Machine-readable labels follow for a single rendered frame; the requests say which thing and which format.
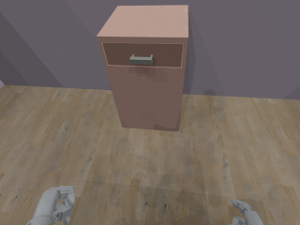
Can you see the robot left hand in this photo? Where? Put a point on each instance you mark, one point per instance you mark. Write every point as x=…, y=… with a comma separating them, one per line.
x=48, y=206

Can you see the robot left forearm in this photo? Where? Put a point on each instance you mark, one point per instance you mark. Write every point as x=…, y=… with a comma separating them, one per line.
x=40, y=221

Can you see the cabinet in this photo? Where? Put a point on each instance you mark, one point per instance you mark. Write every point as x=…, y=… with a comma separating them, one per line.
x=147, y=97

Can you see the handle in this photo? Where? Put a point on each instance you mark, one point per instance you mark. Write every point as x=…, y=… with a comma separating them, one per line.
x=139, y=60

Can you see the drawer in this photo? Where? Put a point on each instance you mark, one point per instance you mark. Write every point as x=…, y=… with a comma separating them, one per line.
x=164, y=54

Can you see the robot right hand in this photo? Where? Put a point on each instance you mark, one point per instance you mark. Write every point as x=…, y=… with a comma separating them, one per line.
x=250, y=217

